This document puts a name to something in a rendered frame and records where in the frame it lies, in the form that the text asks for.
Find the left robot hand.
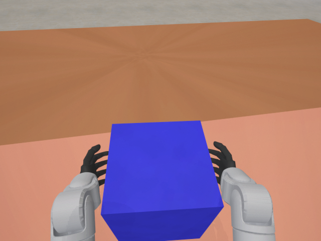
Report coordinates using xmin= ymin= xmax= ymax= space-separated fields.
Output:
xmin=80 ymin=144 xmax=109 ymax=186

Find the carton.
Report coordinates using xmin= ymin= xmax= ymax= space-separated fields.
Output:
xmin=101 ymin=120 xmax=224 ymax=241

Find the right robot forearm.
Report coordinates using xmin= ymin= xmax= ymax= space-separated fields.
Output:
xmin=220 ymin=167 xmax=276 ymax=241

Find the right robot hand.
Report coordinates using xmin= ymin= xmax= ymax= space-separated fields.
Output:
xmin=208 ymin=141 xmax=236 ymax=184

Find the left robot forearm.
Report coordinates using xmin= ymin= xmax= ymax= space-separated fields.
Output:
xmin=51 ymin=172 xmax=101 ymax=241

